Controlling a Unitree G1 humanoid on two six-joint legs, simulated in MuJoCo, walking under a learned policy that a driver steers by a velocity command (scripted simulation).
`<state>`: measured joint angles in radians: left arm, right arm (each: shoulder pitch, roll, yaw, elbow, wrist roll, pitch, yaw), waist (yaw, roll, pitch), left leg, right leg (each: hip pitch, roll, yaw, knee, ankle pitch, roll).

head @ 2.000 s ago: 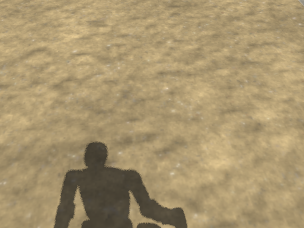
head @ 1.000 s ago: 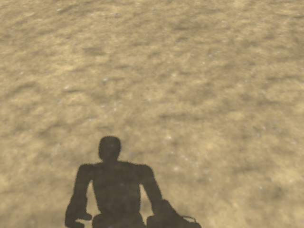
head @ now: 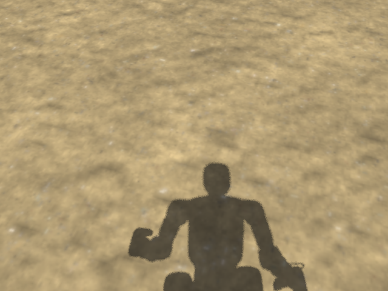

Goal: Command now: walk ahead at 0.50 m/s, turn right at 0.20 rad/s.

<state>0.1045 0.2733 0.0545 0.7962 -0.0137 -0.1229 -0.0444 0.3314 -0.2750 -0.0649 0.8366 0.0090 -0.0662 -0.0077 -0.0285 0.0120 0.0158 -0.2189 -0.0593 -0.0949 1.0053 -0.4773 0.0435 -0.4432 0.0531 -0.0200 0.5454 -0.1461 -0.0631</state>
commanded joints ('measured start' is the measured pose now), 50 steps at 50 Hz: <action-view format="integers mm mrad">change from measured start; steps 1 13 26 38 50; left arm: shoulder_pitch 165 256 196 16 -28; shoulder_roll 136 163 145 54 126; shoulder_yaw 36 49 38 9 20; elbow -25 -26 -125 -207 -173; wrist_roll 2 -16 -8 9 38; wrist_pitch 15 51 70 74 105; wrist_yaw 3 55 56 10 27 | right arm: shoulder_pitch -102 -337 -89 -90 -23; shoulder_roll -129 -48 -87 -173 -109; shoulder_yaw -15 1 -24 -37 4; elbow -127 -220 -165 -62 -19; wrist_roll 5 -9 -16 9 -8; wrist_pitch -53 -48 -40 -21 77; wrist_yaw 5 6 9 4 -20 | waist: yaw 102 97 -25 -1 -14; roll -48 -100 67 80 -138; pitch -82 -19 -46 -65 -141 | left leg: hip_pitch -558 -291 243 96 -164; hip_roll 92 63 361 277 141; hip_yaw -15 39 -305 111 63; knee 257 -433 -742 -724 -86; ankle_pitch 93 527 218 856 -40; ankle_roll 2 -93 148 122 -127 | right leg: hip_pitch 531 211 -342 -21 163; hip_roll -320 -160 -122 -86 -277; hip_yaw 572 306 148 36 265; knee -278 -318 679 83 -225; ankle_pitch -149 130 -235 138 279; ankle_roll -208 -149 56 58 -169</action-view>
